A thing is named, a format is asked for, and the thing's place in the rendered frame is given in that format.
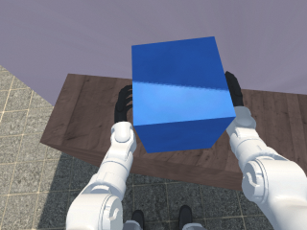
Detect right robot hand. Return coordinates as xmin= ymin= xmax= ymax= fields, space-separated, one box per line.
xmin=224 ymin=71 xmax=244 ymax=107

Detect right robot forearm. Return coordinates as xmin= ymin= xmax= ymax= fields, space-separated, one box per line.
xmin=226 ymin=105 xmax=307 ymax=181

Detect left robot hand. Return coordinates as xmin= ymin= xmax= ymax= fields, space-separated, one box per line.
xmin=114 ymin=84 xmax=133 ymax=124

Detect robot right foot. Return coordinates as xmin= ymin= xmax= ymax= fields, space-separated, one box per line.
xmin=178 ymin=205 xmax=193 ymax=230

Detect left robot upper arm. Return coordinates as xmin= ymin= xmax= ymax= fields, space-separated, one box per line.
xmin=66 ymin=194 xmax=124 ymax=230

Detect robot left foot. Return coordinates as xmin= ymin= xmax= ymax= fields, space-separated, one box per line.
xmin=131 ymin=210 xmax=145 ymax=230

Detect robot foot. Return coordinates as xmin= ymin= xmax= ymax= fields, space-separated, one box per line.
xmin=178 ymin=205 xmax=193 ymax=230
xmin=131 ymin=210 xmax=145 ymax=230

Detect right robot upper arm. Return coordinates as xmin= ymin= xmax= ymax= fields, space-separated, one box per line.
xmin=242 ymin=159 xmax=307 ymax=230

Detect pedestal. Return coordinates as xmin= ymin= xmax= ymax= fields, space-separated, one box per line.
xmin=39 ymin=73 xmax=307 ymax=192

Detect carton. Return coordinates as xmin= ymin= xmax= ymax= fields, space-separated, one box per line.
xmin=131 ymin=36 xmax=236 ymax=153

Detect left robot forearm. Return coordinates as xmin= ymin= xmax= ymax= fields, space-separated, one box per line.
xmin=65 ymin=122 xmax=137 ymax=226

